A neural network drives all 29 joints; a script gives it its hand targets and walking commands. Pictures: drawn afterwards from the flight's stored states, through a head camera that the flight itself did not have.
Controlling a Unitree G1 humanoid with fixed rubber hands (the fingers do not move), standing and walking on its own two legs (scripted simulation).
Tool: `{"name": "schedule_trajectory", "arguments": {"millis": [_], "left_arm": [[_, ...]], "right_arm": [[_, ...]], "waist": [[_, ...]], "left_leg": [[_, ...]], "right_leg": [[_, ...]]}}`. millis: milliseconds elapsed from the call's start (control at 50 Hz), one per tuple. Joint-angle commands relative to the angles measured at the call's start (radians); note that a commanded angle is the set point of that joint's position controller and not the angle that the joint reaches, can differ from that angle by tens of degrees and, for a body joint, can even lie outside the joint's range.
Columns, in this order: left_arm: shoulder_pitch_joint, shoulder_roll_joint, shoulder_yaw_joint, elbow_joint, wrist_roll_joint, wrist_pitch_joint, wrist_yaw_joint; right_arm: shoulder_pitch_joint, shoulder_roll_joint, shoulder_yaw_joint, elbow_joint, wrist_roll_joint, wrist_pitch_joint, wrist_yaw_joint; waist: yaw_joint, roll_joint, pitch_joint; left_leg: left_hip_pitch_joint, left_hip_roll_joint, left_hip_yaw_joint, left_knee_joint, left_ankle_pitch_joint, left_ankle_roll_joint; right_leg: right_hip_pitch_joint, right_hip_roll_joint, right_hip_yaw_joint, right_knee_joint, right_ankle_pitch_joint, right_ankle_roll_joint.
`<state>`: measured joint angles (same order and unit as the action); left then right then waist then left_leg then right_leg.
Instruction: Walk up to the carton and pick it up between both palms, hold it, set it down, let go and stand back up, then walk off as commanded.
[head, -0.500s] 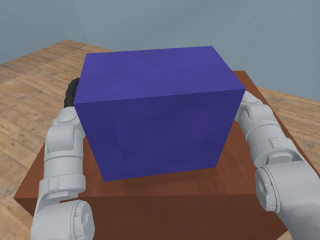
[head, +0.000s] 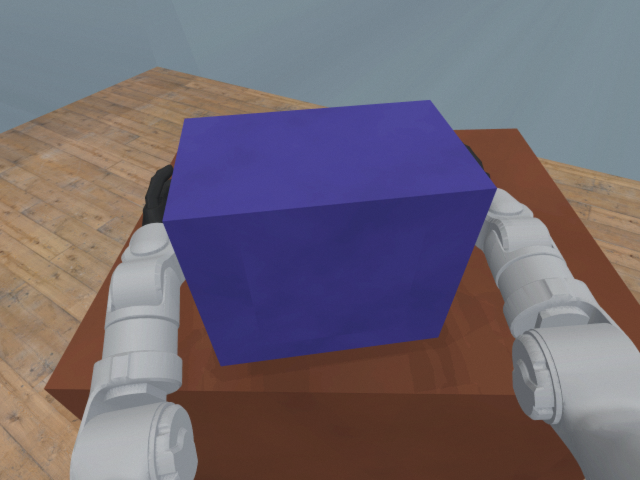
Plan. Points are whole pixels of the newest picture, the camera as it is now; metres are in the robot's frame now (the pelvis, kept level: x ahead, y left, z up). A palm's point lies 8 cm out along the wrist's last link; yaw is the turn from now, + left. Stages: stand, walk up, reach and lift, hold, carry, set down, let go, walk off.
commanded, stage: set down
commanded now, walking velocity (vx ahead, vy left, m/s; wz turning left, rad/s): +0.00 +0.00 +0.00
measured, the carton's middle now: (322, 237) +0.40 +0.03 +0.14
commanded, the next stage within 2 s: none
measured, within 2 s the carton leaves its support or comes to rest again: rests again in 0.92 s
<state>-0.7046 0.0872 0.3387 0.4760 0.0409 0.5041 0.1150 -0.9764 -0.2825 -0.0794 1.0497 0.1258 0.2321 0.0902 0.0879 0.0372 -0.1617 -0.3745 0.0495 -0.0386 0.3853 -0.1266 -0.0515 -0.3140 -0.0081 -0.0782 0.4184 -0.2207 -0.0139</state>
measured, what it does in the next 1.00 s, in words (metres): stands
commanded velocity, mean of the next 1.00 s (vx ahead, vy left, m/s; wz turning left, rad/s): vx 0.00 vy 0.00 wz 0.00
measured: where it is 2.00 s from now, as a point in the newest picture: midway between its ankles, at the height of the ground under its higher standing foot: outside the picture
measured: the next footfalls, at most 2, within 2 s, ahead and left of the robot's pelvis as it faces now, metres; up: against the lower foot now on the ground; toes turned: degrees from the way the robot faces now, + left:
none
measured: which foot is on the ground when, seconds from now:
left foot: down 0.00-1.00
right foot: down 0.00-1.00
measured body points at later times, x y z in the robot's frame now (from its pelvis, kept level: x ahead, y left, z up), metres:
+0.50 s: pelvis +0.00 +0.00 +0.00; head +0.01 -0.02 +0.45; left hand +0.38 +0.23 +0.14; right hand +0.46 -0.15 +0.14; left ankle +0.04 +0.15 -0.74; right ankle -0.01 -0.11 -0.74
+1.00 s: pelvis +0.01 +0.00 +0.00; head +0.01 -0.02 +0.45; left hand +0.38 +0.23 +0.11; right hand +0.46 -0.15 +0.13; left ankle +0.04 +0.15 -0.74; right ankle -0.01 -0.11 -0.74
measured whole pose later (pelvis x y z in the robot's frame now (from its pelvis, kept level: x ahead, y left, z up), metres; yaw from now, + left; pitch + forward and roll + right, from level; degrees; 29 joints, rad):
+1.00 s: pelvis +0.01 +0.00 +0.00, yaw +0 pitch +7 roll +0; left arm -0.62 0.03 0.34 0.61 0.04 0.25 0.13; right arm -0.92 -0.28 -0.11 1.14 0.00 0.04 0.14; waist 0.11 0.04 -0.13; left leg -0.37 0.05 -0.04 0.38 -0.13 -0.05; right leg -0.31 -0.01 -0.08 0.41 -0.22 -0.01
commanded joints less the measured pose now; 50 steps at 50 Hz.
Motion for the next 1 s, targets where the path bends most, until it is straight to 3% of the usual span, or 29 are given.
{"name": "schedule_trajectory", "arguments": {"millis": [0, 100, 160, 180, 220, 260, 280, 320, 540, 700, 720, 800, 880, 900, 920, 960, 980], "left_arm": [[-0.736, -0.544, -0.325, -0.146, -0.029, -0.060, -0.062], [-0.711, -0.531, -0.317, -0.175, -0.023, -0.089, -0.058], [-0.687, -0.548, -0.334, -0.185, -0.027, -0.110, -0.049], [-0.714, -0.573, -0.375, -0.203, -0.039, -0.121, -0.047], [-0.704, -0.568, -0.369, -0.206, -0.032, -0.137, -0.042], [-0.676, -0.541, -0.345, -0.172, -0.025, -0.135, -0.046], [-0.647, -0.530, -0.318, -0.160, -0.006, -0.131, -0.050], [-0.691, -0.551, -0.347, -0.183, -0.024, -0.147, -0.044], [-0.665, -0.522, -0.285, -0.115, 0.028, -0.190, -0.052], [-0.648, -0.514, -0.255, -0.074, 0.045, -0.244, -0.052], [-0.655, -0.525, -0.256, -0.081, 0.050, -0.253, -0.052], [-0.633, -0.536, -0.261, -0.070, 0.050, -0.269, -0.048], [-0.625, -0.522, -0.247, -0.046, 0.055, -0.297, -0.051], [-0.620, -0.522, -0.239, -0.043, 0.060, -0.303, -0.049], [-0.618, -0.525, -0.240, -0.024, 0.067, -0.306, -0.051], [-0.604, -0.511, -0.220, -0.025, 0.080, -0.315, -0.056], [-0.608, -0.522, -0.240, -0.034, 0.072, -0.318, -0.054]], "right_arm": [[-0.803, 0.431, 0.110, -0.220, 0.040, -0.144, 0.162], [-0.799, 0.443, 0.141, -0.240, 0.052, -0.172, 0.165], [-0.771, 0.429, 0.143, -0.228, 0.044, -0.190, 0.167], [-0.765, 0.428, 0.121, -0.240, 0.039, -0.202, 0.163], [-0.768, 0.423, 0.125, -0.241, 0.029, -0.216, 0.166], [-0.726, 0.424, 0.134, -0.194, 0.023, -0.208, 0.163], [-0.733, 0.421, 0.137, -0.206, 0.021, -0.208, 0.160], [-0.746, 0.430, 0.127, -0.214, 0.016, -0.218, 0.165], [-0.697, 0.434, 0.091, -0.158, -0.037, -0.251, 0.174], [-0.680, 0.414, 0.069, -0.122, -0.066, -0.289, 0.181], [-0.685, 0.436, 0.071, -0.134, -0.071, -0.298, 0.184], [-0.659, 0.414, 0.051, -0.099, -0.083, -0.311, 0.184], [-0.665, 0.428, 0.056, -0.114, -0.098, -0.332, 0.178], [-0.665, 0.438, 0.077, -0.124, -0.083, -0.335, 0.181], [-0.642, 0.435, 0.051, -0.103, -0.101, -0.332, 0.179], [-0.638, 0.439, 0.070, -0.094, -0.104, -0.336, 0.174], [-0.637, 0.430, 0.062, -0.088, -0.103, -0.344, 0.173]], "waist": [[0.085, -0.045, -0.468], [0.117, -0.055, -0.505], [0.111, -0.057, -0.524], [0.080, -0.040, -0.549], [0.102, -0.047, -0.550], [0.094, -0.066, -0.487], [0.114, -0.074, -0.460], [0.100, -0.065, -0.515], [0.103, -0.088, -0.469], [0.111, -0.081, -0.447], [0.128, -0.095, -0.467], [0.108, -0.086, -0.451], [0.115, -0.114, -0.477], [0.139, -0.103, -0.476], [0.113, -0.107, -0.450], [0.134, -0.114, -0.443], [0.113, -0.100, -0.453]], "left_leg": [[0.381, -0.025, 0.074, -0.028, 0.420, -0.020], [0.356, -0.027, 0.083, -0.018, 0.454, -0.014], [0.394, -0.025, 0.078, -0.003, 0.504, -0.019], [0.401, -0.024, 0.075, 0.000, 0.511, -0.025], [0.393, -0.024, 0.076, -0.001, 0.494, -0.021], [0.384, -0.024, 0.082, -0.004, 0.486, -0.013], [0.368, -0.023, 0.087, -0.014, 0.460, -0.008], [0.360, -0.025, 0.082, -0.018, 0.444, -0.011], [0.312, -0.025, 0.104, -0.030, 0.381, 0.002], [0.296, -0.024, 0.107, -0.044, 0.373, -0.003], [0.289, -0.023, 0.111, -0.043, 0.367, -0.003], [0.280, -0.023, 0.108, -0.037, 0.376, -0.003], [0.259, -0.028, 0.115, -0.037, 0.376, 0.010], [0.254, -0.027, 0.119, -0.038, 0.375, 0.007], [0.253, -0.029, 0.117, -0.044, 0.361, 0.008], [0.243, -0.029, 0.119, -0.042, 0.369, 0.013], [0.259, -0.029, 0.112, -0.036, 0.399, 0.005]], "right_leg": [[0.060, 0.092, -0.003, -0.151, 0.214, 0.011], [0.083, 0.091, 0.008, -0.139, 0.263, 0.020], [0.066, 0.096, 0.001, -0.144, 0.288, 0.014], [0.039, 0.097, -0.007, -0.141, 0.298, 0.017], [0.031, 0.097, -0.002, -0.145, 0.272, 0.013], [0.050, 0.090, 0.001, -0.153, 0.293, 0.017], [0.060, 0.089, 0.007, -0.149, 0.291, 0.018], [0.057, 0.090, 0.002, -0.142, 0.277, 0.019], [0.065, 0.079, 0.006, -0.140, 0.261, 0.023], [0.074, 0.076, -0.001, -0.138, 0.239, 0.018], [0.058, 0.078, -0.002, -0.136, 0.225, 0.021], [0.065, 0.078, -0.007, -0.132, 0.248, 0.016], [0.084, 0.071, -0.001, -0.122, 0.279, 0.025], [0.082, 0.071, 0.003, -0.125, 0.273, 0.026], [0.079, 0.070, 0.000, -0.129, 0.263, 0.024], [0.090, 0.065, 0.011, -0.121, 0.286, 0.028], [0.088, 0.070, 0.000, -0.118, 0.297, 0.019]]}}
